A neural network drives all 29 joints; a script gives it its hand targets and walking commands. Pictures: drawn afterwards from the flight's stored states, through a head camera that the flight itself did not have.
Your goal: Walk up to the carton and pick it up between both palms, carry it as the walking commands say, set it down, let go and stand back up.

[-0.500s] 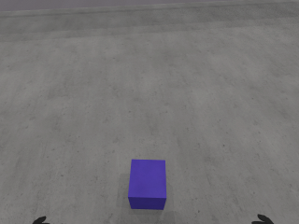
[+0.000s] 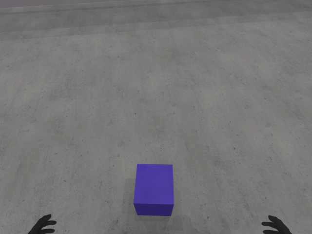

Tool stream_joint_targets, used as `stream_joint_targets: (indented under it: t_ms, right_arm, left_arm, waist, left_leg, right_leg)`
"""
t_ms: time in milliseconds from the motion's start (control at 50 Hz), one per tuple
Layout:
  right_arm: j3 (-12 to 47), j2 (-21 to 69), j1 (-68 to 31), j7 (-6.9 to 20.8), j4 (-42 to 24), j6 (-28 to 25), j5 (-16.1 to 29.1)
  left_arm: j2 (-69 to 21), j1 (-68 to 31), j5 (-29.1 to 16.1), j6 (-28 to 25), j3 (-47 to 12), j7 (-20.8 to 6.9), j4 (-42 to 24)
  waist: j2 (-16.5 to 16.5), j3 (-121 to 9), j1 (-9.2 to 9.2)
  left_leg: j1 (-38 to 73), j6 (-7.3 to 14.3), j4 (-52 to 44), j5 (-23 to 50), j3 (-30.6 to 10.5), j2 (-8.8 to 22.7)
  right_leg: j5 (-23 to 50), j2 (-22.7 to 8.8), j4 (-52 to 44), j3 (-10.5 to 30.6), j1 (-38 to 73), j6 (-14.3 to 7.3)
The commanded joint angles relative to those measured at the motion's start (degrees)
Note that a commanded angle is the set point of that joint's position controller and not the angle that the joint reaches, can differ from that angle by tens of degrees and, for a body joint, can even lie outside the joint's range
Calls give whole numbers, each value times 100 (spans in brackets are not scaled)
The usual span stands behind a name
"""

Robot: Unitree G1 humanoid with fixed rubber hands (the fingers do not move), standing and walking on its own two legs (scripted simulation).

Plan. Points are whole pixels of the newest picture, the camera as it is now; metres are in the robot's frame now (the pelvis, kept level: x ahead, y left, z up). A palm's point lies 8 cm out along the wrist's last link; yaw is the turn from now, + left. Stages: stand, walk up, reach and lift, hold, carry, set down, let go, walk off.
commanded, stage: reach and lift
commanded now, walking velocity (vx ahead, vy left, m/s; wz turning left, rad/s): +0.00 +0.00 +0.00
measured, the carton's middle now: (154, 190) +0.43 +0.04 -0.65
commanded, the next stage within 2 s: none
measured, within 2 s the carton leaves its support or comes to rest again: neither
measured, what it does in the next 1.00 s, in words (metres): lowers itself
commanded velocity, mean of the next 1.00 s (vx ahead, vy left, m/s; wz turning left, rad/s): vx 0.00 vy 0.00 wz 0.00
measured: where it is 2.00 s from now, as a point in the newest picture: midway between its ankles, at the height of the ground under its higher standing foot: outside the picture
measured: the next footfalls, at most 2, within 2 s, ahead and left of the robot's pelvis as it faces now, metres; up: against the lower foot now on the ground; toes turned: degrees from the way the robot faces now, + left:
none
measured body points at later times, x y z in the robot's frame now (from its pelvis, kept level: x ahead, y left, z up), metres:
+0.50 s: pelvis -0.02 -0.02 -0.04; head +0.11 +0.00 +0.38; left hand +0.24 +0.29 -0.14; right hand +0.26 -0.25 -0.14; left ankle +0.01 +0.11 -0.74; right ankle -0.01 -0.15 -0.74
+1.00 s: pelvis -0.08 +0.01 -0.09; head +0.17 +0.02 +0.28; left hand +0.36 +0.26 -0.19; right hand +0.37 -0.20 -0.18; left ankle +0.01 +0.11 -0.74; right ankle -0.01 -0.15 -0.74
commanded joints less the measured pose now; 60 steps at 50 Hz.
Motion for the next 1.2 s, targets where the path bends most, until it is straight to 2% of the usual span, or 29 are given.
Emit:
stream_joint_targets:
  t_ms: [0,40,80,120,140,180,260,360,440,480,500,520,540,600,640,780,880,900,940,980,1040,1100,1180]
  right_arm:
    - [-238,-591,-565,200,-2033,538,-148]
    - [-559,-939,-197,99,-2229,861,-401]
    - [-806,-825,101,33,-2301,1026,-457]
    - [-704,-555,35,17,-2443,1087,-402]
    - [-641,-416,-59,25,-2488,1064,-332]
    - [-494,-157,-428,49,-2690,980,-238]
    - [-318,104,-1191,-33,-2839,889,-149]
    - [-265,207,-1548,-294,-2657,976,-38]
    - [-264,168,-1833,-489,-2447,1027,37]
    - [-283,154,-1977,-556,-2326,1012,-13]
    - [-253,174,-2178,-566,-2338,1000,15]
    - [-269,194,-2365,-571,-2340,977,2]
    - [-233,234,-2519,-576,-2310,956,6]
    - [-258,241,-3173,-550,-2276,899,70]
    - [-301,223,-3476,-518,-2137,893,125]
    - [-507,101,-4995,-472,-2013,946,205]
    - [-630,135,-6051,-501,-1687,1037,287]
    - [-668,136,-6221,-511,-1561,1044,287]
    - [-720,198,-6467,-541,-1329,1037,286]
    - [-811,231,-6754,-583,-1158,995,215]
    - [-904,332,-7012,-657,-990,879,133]
    - [-1092,398,-7312,-727,-1006,712,-11]
    - [-1169,566,-7852,-773,-1267,479,-16]
  left_arm:
    - [486,-964,132,692,391,-269,-2344]
    - [693,-388,508,1052,559,-386,-2225]
    - [787,-75,666,1258,928,-395,-2345]
    - [607,68,686,1299,1022,-413,-2476]
    - [528,41,615,1259,1044,-441,-2548]
    - [450,-249,473,1139,1153,-481,-2783]
    - [339,-1070,288,961,1039,-518,-3018]
    - [720,-1583,202,995,1162,-513,-2719]
    - [787,-1921,158,1012,1116,-480,-2445]
    - [662,-2099,65,1006,992,-498,-2269]
    - [592,-2225,30,1005,966,-509,-2177]
    - [549,-2437,-21,995,913,-509,-2096]
    - [505,-2554,-58,980,910,-515,-1988]
    - [421,-3146,-203,953,881,-486,-1910]
    - [410,-3546,-245,946,885,-439,-1946]
    - [539,-5053,-259,1061,1093,-293,-1940]
    - [433,-6153,-308,1146,1048,-200,-1663]
    - [336,-6354,-354,1156,975,-188,-1587]
    - [300,-6688,-301,1138,1032,-183,-1423]
    - [217,-6989,-314,1095,1037,-193,-1216]
    - [169,-7288,-252,979,1140,-197,-974]
    - [202,-7603,-103,801,1320,-202,-865]
    - [209,-8134,17,548,1519,-205,-925]
  waist:
    - [45,36,279]
    - [-32,72,116]
    - [-208,-245,-16]
    - [-331,-503,86]
    - [-221,-646,142]
    - [-23,-926,235]
    - [185,-1063,79]
    - [197,-1716,1]
    - [160,-2432,-15]
    - [41,-2630,-90]
    - [80,-2738,-37]
    - [12,-2784,-80]
    - [-109,-2799,-47]
    - [-79,-2945,20]
    - [73,-3138,42]
    - [298,-3998,207]
    - [328,-4522,204]
    - [318,-4543,119]
    - [337,-4697,123]
    - [226,-4783,26]
    - [86,-5067,-12]
    - [77,-5466,16]
    - [164,-6019,198]
  left_leg:
    - [-413,-202,-112,-434,380,74]
    - [-296,-294,-16,-234,509,79]
    - [-121,-355,124,-110,466,-39]
    - [19,-373,426,431,407,-87]
    - [-64,-353,556,660,344,-70]
    - [-382,-305,855,905,264,-35]
    - [-978,-360,1381,899,258,-4]
    - [-1343,-395,1896,1262,261,-79]
    - [-1642,-408,2160,1597,251,-103]
    - [-1805,-414,2267,1766,231,-97]
    - [-1891,-405,2314,1767,232,-84]
    - [-2043,-404,2365,1738,232,-76]
    - [-2204,-393,2413,1693,247,-69]
    - [-2466,-393,2488,1530,256,-25]
    - [-2482,-400,2499,1444,239,12]
    - [-2581,-398,2572,756,242,61]
    - [-2654,-400,2676,349,272,90]
    - [-2721,-396,2677,286,279,96]
    - [-2821,-384,2708,241,293,80]
    - [-3024,-376,2738,230,306,68]
    - [-3173,-333,2883,448,317,9]
    - [-3265,-313,3025,800,315,-61]
    - [-3277,-279,3245,1502,301,-124]
  right_leg:
    - [-261,388,147,-515,-104,-133]
    - [-302,469,144,-686,-313,-44]
    - [-52,485,223,-572,-227,28]
    - [404,492,348,-456,-380,53]
    - [605,512,495,-410,-435,66]
    - [860,475,781,-251,-553,78]
    - [984,372,1211,-141,-1045,135]
    - [1506,332,1690,-110,-1474,207]
    - [2099,364,1992,-36,-1495,156]
    - [2251,395,2134,-55,-1689,137]
    - [2182,401,2196,-58,-1840,123]
    - [2133,409,2257,-78,-2028,120]
    - [2071,417,2310,-94,-2172,128]
    - [1612,445,2456,-170,-2682,115]
    - [1215,472,2525,-260,-3055,97]
    - [96,491,2637,-370,-3893,80]
    - [-341,522,2732,-479,-4468,58]
    - [-369,529,2745,-500,-4581,40]
    - [-423,547,2781,-523,-4731,35]
    - [-405,566,2815,-560,-4853,36]
    - [-201,608,2911,-562,-4882,56]
    - [116,666,3054,-562,-4948,91]
    - [619,710,3229,-485,-5134,111]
